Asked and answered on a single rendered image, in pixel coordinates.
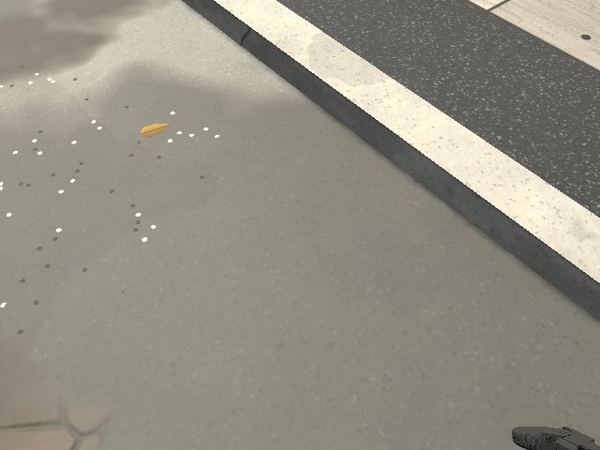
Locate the robot right hand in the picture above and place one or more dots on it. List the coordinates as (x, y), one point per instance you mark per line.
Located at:
(550, 438)

